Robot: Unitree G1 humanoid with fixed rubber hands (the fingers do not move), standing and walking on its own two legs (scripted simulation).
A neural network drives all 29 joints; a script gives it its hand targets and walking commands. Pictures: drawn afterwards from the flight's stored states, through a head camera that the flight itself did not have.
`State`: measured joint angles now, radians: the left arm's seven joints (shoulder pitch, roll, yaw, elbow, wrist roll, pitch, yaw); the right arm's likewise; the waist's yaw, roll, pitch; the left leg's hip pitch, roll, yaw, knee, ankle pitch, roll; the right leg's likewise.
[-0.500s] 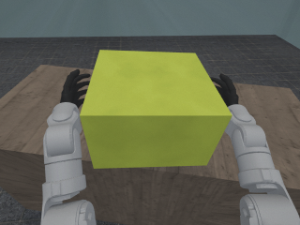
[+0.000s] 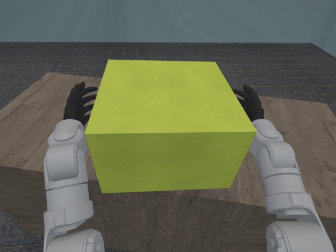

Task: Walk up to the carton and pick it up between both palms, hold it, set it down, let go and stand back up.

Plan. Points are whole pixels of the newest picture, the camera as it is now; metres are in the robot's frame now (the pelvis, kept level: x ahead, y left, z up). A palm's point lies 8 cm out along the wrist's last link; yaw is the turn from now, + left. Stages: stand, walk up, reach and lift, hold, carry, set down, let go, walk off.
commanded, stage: hold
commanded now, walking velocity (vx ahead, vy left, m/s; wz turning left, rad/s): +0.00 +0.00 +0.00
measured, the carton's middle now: (165, 119) +0.40 +0.01 +0.14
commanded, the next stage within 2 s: none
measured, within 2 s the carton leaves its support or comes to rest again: neither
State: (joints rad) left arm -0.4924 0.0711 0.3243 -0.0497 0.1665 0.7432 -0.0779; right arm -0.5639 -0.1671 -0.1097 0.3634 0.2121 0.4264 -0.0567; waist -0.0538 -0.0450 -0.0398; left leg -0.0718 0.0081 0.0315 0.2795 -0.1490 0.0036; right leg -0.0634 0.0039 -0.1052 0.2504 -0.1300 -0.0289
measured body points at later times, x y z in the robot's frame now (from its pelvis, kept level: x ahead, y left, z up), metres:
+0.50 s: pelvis -0.01 +0.01 +0.00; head -0.05 +0.03 +0.45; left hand +0.35 +0.21 +0.20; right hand +0.37 -0.18 +0.18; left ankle +0.01 +0.11 -0.75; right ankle +0.01 -0.10 -0.75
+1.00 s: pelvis -0.01 +0.01 +0.00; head -0.05 +0.03 +0.45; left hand +0.35 +0.21 +0.19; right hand +0.36 -0.19 +0.18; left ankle +0.01 +0.11 -0.75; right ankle +0.01 -0.10 -0.75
